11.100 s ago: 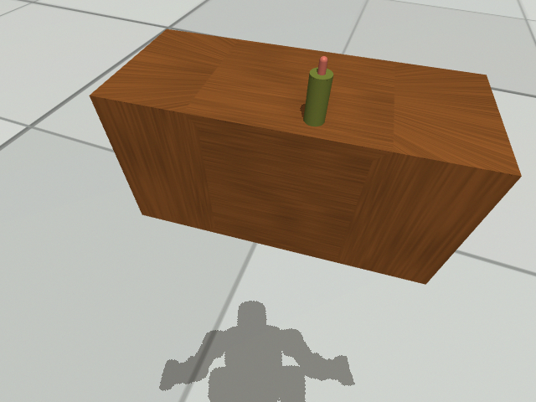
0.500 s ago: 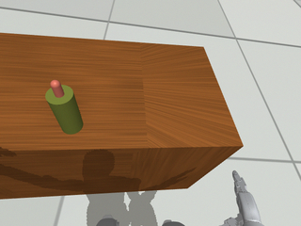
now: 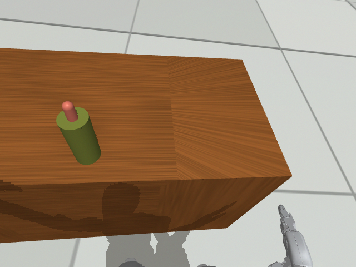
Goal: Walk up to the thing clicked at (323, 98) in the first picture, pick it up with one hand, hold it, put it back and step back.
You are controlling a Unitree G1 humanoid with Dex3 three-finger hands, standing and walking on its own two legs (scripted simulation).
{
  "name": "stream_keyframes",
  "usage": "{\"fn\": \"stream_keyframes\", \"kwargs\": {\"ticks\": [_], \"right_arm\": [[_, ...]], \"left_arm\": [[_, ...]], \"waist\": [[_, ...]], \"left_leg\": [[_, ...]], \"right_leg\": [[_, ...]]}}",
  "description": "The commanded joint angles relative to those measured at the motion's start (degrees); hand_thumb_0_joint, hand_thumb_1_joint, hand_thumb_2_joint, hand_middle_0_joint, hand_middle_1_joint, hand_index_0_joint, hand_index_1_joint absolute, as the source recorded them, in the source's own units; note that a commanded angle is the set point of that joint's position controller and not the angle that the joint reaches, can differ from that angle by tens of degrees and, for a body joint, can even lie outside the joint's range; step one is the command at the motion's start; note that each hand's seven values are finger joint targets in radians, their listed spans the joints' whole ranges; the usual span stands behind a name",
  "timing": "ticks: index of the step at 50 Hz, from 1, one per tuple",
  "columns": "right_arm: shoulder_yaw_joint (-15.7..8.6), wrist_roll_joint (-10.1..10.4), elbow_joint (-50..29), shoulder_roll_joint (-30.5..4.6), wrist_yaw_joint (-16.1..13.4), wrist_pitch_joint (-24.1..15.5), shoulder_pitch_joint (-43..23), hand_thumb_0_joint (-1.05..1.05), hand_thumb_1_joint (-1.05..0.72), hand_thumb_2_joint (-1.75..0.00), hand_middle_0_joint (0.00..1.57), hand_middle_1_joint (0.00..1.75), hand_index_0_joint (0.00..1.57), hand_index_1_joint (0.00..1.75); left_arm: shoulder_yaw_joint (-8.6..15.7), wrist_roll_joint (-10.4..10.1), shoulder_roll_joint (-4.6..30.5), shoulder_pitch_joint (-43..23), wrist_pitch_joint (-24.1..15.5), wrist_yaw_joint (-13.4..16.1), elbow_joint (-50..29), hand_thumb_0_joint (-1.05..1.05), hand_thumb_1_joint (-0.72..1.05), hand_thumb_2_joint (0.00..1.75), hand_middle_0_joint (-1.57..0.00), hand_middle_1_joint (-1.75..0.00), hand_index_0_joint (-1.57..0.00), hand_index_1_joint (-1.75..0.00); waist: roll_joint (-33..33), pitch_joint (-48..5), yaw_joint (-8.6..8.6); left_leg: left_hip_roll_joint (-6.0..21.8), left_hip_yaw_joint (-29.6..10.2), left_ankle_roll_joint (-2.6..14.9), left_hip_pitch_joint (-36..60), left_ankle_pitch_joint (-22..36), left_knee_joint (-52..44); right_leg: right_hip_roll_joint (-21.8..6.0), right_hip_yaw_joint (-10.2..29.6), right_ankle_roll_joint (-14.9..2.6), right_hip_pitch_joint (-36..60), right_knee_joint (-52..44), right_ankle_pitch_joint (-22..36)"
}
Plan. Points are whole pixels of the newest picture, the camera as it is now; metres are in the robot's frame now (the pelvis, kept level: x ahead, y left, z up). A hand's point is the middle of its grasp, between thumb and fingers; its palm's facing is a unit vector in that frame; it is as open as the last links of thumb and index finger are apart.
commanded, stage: go down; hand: left
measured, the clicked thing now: (79, 132) +0.42 +0.22 +0.03
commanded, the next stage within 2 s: approach in 0.34 s
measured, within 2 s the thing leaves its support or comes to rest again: neither
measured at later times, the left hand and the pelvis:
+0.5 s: hand out of the picture +0.32 +0.40 +0.11, palm faces +0.23 -0.97 +0.02, open 17.6 cm; pelvis -0.02 -0.01 +0.00, yaw +1 degrees
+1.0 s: hand (41, 163) +0.37 +0.30 -0.02, palm faces +0.17 -0.98 +0.10, open 17.4 cm; pelvis -0.02 -0.01 -0.03, yaw +0 degrees
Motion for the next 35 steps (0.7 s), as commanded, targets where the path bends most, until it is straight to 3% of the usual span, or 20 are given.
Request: {"fn": "stream_keyframes", "kwargs": {"ticks": [1, 4, 7, 9, 11, 14, 15, 20, 23, 24, 26, 28, 32, 33, 35], "right_arm": [[-3.6, 0.3, -10.5, -8.8, -1.3, -3.3, -2.2, 0.0, 0.54, -0.05, 0.05, 0.05, 0.05, 0.05], [-4.1, 0.2, -9.8, -9.3, -1.6, -3.4, -2.0, 0.0, 0.54, -0.05, 0.05, 0.05, 0.05, 0.05], [-5.4, 0.0, -7.3, -10.4, -1.9, -3.5, -0.3, 0.0, 0.54, -0.05, 0.05, 0.05, 0.05, 0.05], [-5.1, 0.1, -6.8, -9.7, -1.7, -3.7, -0.7, 0.0, 0.55, -0.05, 0.05, 0.05, 0.05, 0.05], [-6.2, -0.1, -8.6, -11.3, -1.9, -4.0, 0.3, 0.0, 0.55, -0.05, 0.05, 0.05, 0.05, 0.05], [-4.7, 0.1, -9.0, -9.9, -1.5, -3.7, 0.6, 0.0, 0.55, -0.05, 0.05, 0.05, 0.05, 0.05], [-5.3, 0.1, -9.0, -10.4, -1.5, -3.8, 0.8, 0.0, 0.55, -0.05, 0.05, 0.05, 0.05, 0.05], [-3.4, 0.0, -9.1, -8.4, -1.2, -3.9, -1.6, 0.0, 0.55, -0.05, 0.05, 0.05, 0.05, 0.05], [-5.1, -0.2, -11.3, -10.6, -1.5, -4.0, -3.9, 0.0, 0.57, -0.04, 0.05, 0.05, 0.05, 0.05], [-4.1, -0.2, -10.2, -9.8, -1.6, -4.0, -4.1, 0.0, 0.58, -0.04, 0.05, 0.05, 0.05, 0.05], [-2.8, -0.3, -9.9, -8.4, -1.7, -3.8, -3.4, 0.0, 0.56, -0.04, 0.05, 0.05, 0.05, 0.05], [-3.8, -0.2, -10.4, -9.2, -1.7, -3.7, -3.8, 0.0, 0.57, -0.04, 0.05, 0.05, 0.05, 0.05], [-2.8, 0.0, -10.0, -8.5, -1.3, -3.8, -1.4, 0.0, 0.58, -0.04, 0.05, 0.05, 0.05, 0.05], [-3.4, 0.0, -11.3, -9.0, -1.3, -3.8, -0.5, 0.0, 0.57, -0.04, 0.05, 0.05, 0.05, 0.05], [-5.4, 0.0, -12.8, -11.0, -1.3, -3.6, -0.1, 0.0, 0.58, -0.04, 0.05, 0.05, 0.05, 0.05]], "left_arm": [[3.8, -2.4, 23.6, -13.6, -3.5, -0.3, -12.4, 0.0, -0.56, 0.08, -0.04, -0.05, -0.03, -0.06], [3.4, -2.5, 23.2, -14.5, -3.6, -0.7, -13.1, 0.0, -0.55, 0.09, -0.03, -0.06, -0.03, -0.07], [1.7, -2.2, 22.1, -16.0, -3.4, -1.1, -12.4, 0.0, -0.58, 0.08, -0.04, -0.06, -0.03, -0.07], [1.3, -2.1, 22.3, -17.6, -3.9, -1.2, -12.7, 0.0, -0.55, 0.08, -0.04, -0.05, -0.03, -0.06], [1.6, -2.0, 22.6, -17.3, -3.9, -1.2, -11.7, 0.0, -0.57, 0.07, -0.04, -0.05, -0.04, -0.06], [2.8, -2.3, 24.3, -17.5, -4.6, -1.3, -10.5, 0.0, -0.57, 0.08, -0.04, -0.06, -0.04, -0.06], [4.0, -2.4, 25.6, -17.4, -4.8, -1.4, -9.8, 0.0, -0.58, 0.06, -0.04, -0.05, -0.04, -0.05], [3.0, -2.0, 25.2, -18.5, -5.2, -1.6, -10.2, 0.0, -0.57, 0.06, -0.04, -0.05, -0.04, -0.05], [4.0, -2.0, 27.3, -20.1, -5.0, -1.5, -12.2, 0.0, -0.51, 0.06, -0.08, -0.06, -0.07, -0.08], [3.9, -1.7, 28.2, -21.4, -4.9, -1.4, -13.3, 0.0, -0.47, 0.06, -0.07, -0.05, -0.06, -0.06], [2.1, -1.2, 24.9, -18.3, -3.6, -0.8, -10.0, 0.0, -0.48, 0.05, -0.08, -0.05, -0.06, -0.06], [0.0, -1.1, 21.7, -17.2, -3.0, -0.2, -8.6, 0.0, -0.49, 0.05, -0.08, -0.05, -0.06, -0.06], [-4.1, -2.7, 13.5, -16.4, -3.1, -0.2, -6.9, 0.0, -0.5, 0.05, -0.07, -0.04, -0.06, -0.06], [-5.3, -3.1, 11.3, -16.6, -3.4, -0.1, -6.5, 0.0, -0.52, 0.05, -0.07, -0.05, -0.06, -0.06], [-5.9, -3.2, 10.7, -17.0, -4.4, 0.5, -7.2, 0.0, -0.52, 0.06, -0.06, -0.05, -0.06, -0.06]], "waist": [[10.6, -17.6, 2.25], [10.4, -16.4, 2.23], [11.5, -13.1, 0.63], [12.7, -13.2, 0.54], [10.6, -13.7, -0.31], [10.4, -12.5, 0.57], [9.7, -13.5, 0.7], [13.4, -13.9, 1.54], [14.4, -17.9, 1.66], [16.7, -16.7, 2.4], [13.6, -16.0, 1.79], [12.0, -14.6, 1.03], [8.6, -12.7, -0.3], [6.8, -13.5, -1.49], [5.4, -13.4, -2.03]], "left_leg": [[-0.5, -1.1, 0.0, 22.0, 27.4, -7.0], [-1.1, -0.7, 0.13, 21.7, 25.6, -7.2], [-1.1, -0.8, -0.09, 20.9, 20.7, -8.1], [-0.9, -0.9, -0.3, 21.4, 19.9, -8.1], [-1.0, -0.9, -0.07, 21.4, 18.8, -7.8], [-1.7, -0.4, 0.14, 18.6, 16.6, -7.4], [-1.6, -1.0, 0.08, 18.7, 17.2, -7.4], [-1.9, -0.5, -0.11, 18.1, 14.6, -7.3], [-1.6, -1.0, -0.39, 20.5, 14.8, -7.4], [-1.6, -1.1, -0.62, 19.6, 13.1, -8.1], [-1.7, -0.6, -0.17, 18.8, 13.1, -7.6], [-1.6, -0.6, -0.2, 18.0, 11.9, -7.7], [-0.8, -1.2, -0.05, 16.6, 13.7, -6.8], [-0.6, -1.1, 0.23, 17.0, 15.1, -6.2], [-0.7, -1.1, 0.25, 17.1, 14.4, -5.6]], "right_leg": [[1.5, -2.1, -2.89, 1.3, -4.7, 18.6], [1.4, -1.7, -2.83, 1.0, -4.8, 18.1], [1.4, -1.8, -3.01, -2.1, -4.9, 14.4], [1.5, -2.1, -3.16, -3.7, -4.7, 13.2], [1.5, -2.2, -2.95, -3.1, -5.0, 13.5], [1.1, -1.9, -2.97, -2.5, -4.9, 12.5], [1.3, -2.1, -2.98, -2.3, -4.7, 12.8], [1.0, -1.6, -3.2, -3.2, -4.4, 11.0], [1.1, -1.8, -3.32, -2.5, -4.5, 10.8], [1.1, -1.7, -3.39, -2.1, -4.5, 9.7], [1.1, -1.6, -3.24, -2.2, -5.0, 10.1], [1.3, -1.7, -3.32, -3.5, -4.7, 9.2], [1.8, -2.5, -3.17, -5.7, -3.4, 10.1], [1.8, -2.6, -3.02, -6.0, -3.0, 11.2], [1.7, -2.5, -2.77, -6.9, -2.7, 11.1]]}}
